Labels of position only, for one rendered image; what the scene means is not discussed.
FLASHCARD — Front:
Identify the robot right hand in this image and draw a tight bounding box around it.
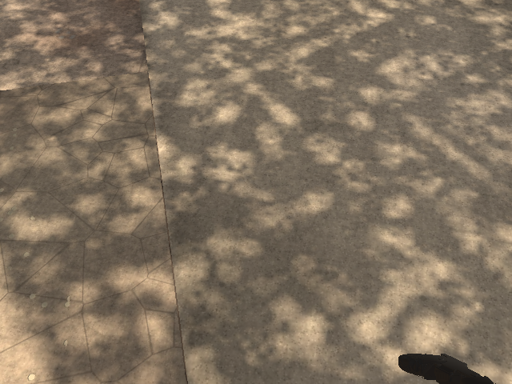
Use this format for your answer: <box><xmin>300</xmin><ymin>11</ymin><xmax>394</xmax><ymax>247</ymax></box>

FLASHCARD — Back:
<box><xmin>398</xmin><ymin>354</ymin><xmax>496</xmax><ymax>384</ymax></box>

